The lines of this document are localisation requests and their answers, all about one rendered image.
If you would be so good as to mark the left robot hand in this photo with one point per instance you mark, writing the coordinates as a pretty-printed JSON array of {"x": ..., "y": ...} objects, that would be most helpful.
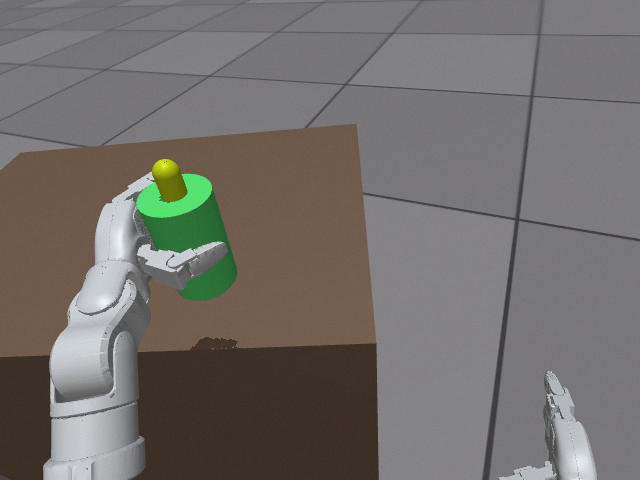
[{"x": 121, "y": 235}]

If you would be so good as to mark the bottle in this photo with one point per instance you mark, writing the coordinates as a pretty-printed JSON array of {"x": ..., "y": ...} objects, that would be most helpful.
[{"x": 180, "y": 212}]

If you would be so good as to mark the right robot hand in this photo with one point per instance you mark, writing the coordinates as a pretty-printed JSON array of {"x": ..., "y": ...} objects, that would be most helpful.
[{"x": 570, "y": 453}]

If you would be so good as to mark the left robot arm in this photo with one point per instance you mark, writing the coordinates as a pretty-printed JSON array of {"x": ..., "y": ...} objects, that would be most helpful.
[{"x": 94, "y": 378}]

